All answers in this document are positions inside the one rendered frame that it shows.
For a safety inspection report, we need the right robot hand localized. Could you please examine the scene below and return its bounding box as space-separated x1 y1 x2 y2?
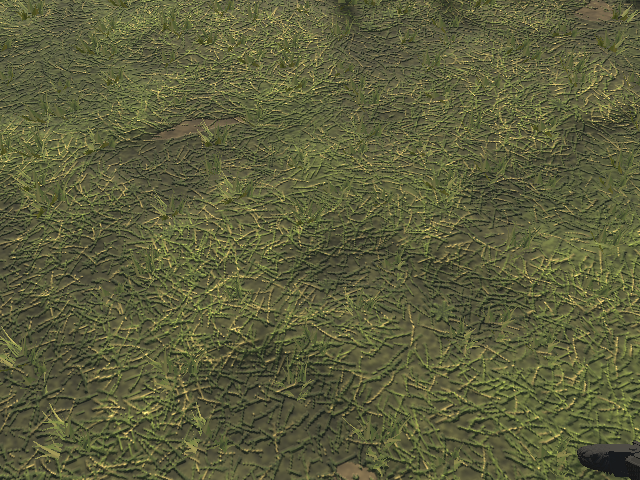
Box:
577 441 640 480

